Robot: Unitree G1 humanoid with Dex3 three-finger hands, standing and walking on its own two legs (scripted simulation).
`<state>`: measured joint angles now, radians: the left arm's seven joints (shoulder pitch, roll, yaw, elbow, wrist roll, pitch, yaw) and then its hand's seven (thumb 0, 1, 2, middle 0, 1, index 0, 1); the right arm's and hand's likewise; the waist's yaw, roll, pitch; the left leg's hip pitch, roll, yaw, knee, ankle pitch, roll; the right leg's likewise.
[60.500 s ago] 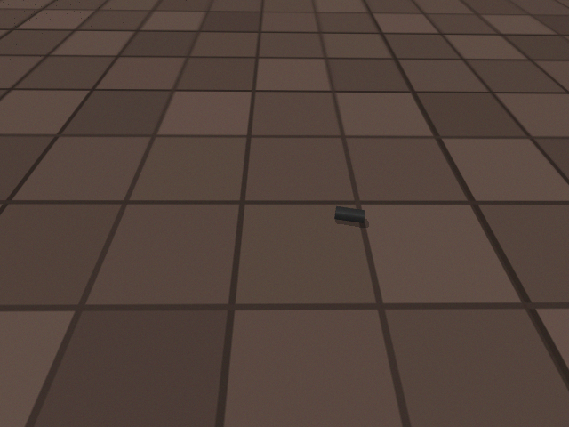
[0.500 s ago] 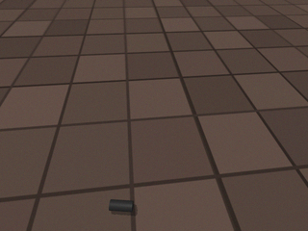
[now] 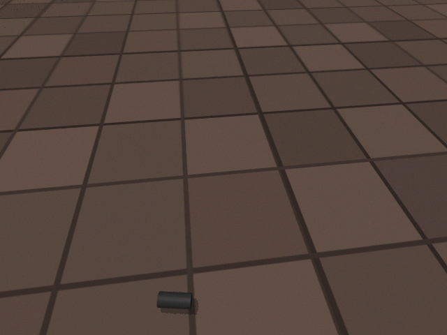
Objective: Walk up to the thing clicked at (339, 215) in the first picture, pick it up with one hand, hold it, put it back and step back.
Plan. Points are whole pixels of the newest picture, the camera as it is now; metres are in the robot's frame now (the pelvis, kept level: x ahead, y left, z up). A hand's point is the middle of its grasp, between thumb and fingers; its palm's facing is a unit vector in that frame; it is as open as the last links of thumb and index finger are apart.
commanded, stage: stand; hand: left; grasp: from above
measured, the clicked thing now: (175, 300) +0.44 +0.21 -0.75
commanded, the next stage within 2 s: step back in 1.44 s
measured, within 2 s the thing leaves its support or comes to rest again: neither
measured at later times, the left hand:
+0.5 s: hand out of the picture +0.09 +0.24 -0.16, palm faces +0.01 -0.94 -0.34, open 7.4 cm
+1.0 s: hand out of the picture +0.08 +0.24 -0.16, palm faces +0.00 -0.94 -0.34, open 7.4 cm
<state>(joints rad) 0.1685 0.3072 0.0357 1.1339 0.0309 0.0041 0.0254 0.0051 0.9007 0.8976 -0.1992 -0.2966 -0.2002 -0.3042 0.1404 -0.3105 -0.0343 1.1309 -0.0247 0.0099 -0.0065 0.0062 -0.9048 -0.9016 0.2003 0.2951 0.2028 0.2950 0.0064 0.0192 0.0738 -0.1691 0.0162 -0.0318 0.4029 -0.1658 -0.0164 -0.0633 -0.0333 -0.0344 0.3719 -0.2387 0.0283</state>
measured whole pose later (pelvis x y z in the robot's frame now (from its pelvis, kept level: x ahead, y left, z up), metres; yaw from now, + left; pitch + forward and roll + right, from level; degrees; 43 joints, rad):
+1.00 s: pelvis +0.02 -0.01 +0.00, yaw +0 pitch -3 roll +0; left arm 0.12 0.33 0.02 1.13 0.02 0.00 0.01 0.01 0.90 0.90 -0.20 -0.30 -0.20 -0.30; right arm 0.10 -0.33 -0.02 1.14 -0.02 0.00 0.00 0.01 -0.90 -0.90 0.20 0.30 0.20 0.30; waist 0.00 0.01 0.07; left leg -0.15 0.02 -0.04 0.36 -0.17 -0.03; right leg -0.04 -0.02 -0.04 0.32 -0.24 0.02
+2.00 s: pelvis -0.07 +0.03 -0.01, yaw -2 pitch -2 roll -1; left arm 0.10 0.39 0.07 0.89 0.01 0.06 0.03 0.00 0.90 0.90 -0.20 -0.30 -0.20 -0.30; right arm 0.14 -0.33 -0.05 0.90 -0.03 0.03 -0.01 0.01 -0.90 -0.90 0.20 0.30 0.21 0.30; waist -0.02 -0.04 0.20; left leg -0.34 0.00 0.03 0.59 -0.21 0.05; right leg -0.43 0.10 0.15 1.16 -0.52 0.01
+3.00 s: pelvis -0.37 +0.00 -0.02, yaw -4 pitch -3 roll +0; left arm 0.22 0.36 0.07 0.86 0.04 0.04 0.00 0.01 0.90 0.90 -0.20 -0.30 -0.20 -0.30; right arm 0.12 -0.40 -0.06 0.84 -0.01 0.07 -0.01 0.01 -0.90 -0.90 0.20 0.30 0.20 0.30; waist 0.02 0.03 0.15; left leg -0.53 -0.06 -0.11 0.95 -0.44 0.00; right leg -0.27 0.01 0.04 0.69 -0.37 -0.02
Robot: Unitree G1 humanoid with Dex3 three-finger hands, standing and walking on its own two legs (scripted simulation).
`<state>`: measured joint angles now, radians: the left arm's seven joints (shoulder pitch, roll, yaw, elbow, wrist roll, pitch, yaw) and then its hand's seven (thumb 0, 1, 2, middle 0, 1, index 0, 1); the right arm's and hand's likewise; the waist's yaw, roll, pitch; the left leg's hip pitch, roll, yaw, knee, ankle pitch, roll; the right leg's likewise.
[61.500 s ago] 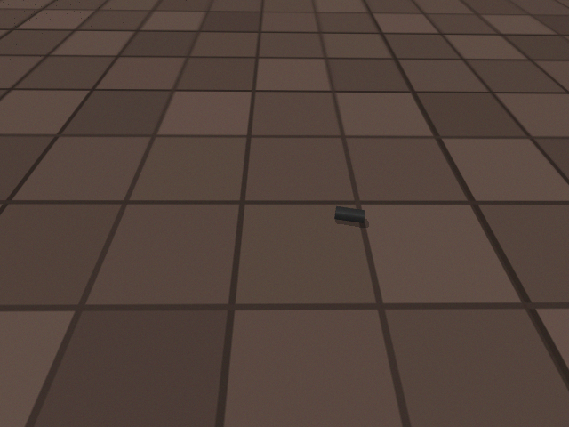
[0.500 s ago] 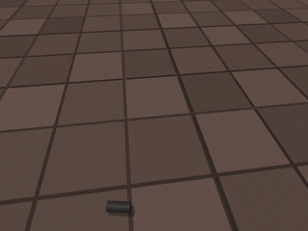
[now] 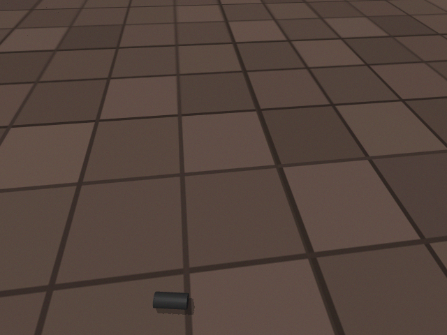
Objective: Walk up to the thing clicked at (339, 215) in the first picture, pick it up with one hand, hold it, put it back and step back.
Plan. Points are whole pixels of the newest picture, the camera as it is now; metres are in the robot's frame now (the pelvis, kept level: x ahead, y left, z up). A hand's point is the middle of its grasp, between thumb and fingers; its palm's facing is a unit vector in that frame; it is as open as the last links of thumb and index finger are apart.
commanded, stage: stand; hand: left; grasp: from above
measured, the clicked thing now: (171, 300) +0.43 +0.22 -0.75
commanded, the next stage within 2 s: step back in 0.44 s
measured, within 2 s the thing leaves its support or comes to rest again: neither
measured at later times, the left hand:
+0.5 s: hand out of the picture +0.07 +0.25 -0.16, palm faces +0.01 -0.94 -0.35, open 7.4 cm
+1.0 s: hand out of the picture +0.04 +0.30 -0.18, palm faces -0.06 -0.93 -0.37, open 7.4 cm
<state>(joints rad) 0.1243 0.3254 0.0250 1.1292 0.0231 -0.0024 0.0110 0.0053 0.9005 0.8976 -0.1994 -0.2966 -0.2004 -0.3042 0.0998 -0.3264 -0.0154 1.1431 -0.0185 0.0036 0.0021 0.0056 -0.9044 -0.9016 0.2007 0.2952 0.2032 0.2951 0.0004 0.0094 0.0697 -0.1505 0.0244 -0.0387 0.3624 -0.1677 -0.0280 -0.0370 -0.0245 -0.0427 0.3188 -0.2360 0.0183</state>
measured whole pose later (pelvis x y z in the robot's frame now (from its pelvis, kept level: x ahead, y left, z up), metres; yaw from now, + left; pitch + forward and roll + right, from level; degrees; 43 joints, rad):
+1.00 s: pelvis -0.09 +0.04 -0.02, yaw -2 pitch -2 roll -1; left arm 0.10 0.39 0.07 0.89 0.01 0.06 0.03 0.00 0.90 0.90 -0.20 -0.30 -0.20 -0.30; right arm 0.14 -0.33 -0.05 0.90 -0.03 0.03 -0.01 0.01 -0.90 -0.90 0.20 0.30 0.21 0.30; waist -0.02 -0.04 0.20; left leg -0.34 0.00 0.03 0.59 -0.21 0.05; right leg -0.43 0.10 0.15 1.16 -0.52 0.01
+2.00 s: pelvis -0.38 +0.01 -0.03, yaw -4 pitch -3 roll +0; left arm 0.22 0.36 0.07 0.86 0.04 0.04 0.00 0.01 0.90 0.90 -0.20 -0.30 -0.20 -0.30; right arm 0.12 -0.40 -0.06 0.84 -0.01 0.07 -0.01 0.01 -0.90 -0.90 0.20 0.30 0.20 0.30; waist 0.02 0.03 0.15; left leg -0.53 -0.06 -0.11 0.95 -0.44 0.00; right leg -0.27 0.01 0.04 0.69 -0.37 -0.02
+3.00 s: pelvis -0.66 +0.01 -0.02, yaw +1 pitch -3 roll +2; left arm 0.24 0.40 0.07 0.95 0.03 0.02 -0.01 0.01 0.90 0.90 -0.20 -0.30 -0.20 -0.30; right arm 0.24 -0.36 -0.06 1.00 -0.04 0.01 0.03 0.01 -0.90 -0.90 0.20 0.30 0.20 0.30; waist 0.02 -0.02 0.06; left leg -0.23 -0.03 -0.01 0.58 -0.31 0.02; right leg -0.32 -0.04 0.00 0.77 -0.47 -0.02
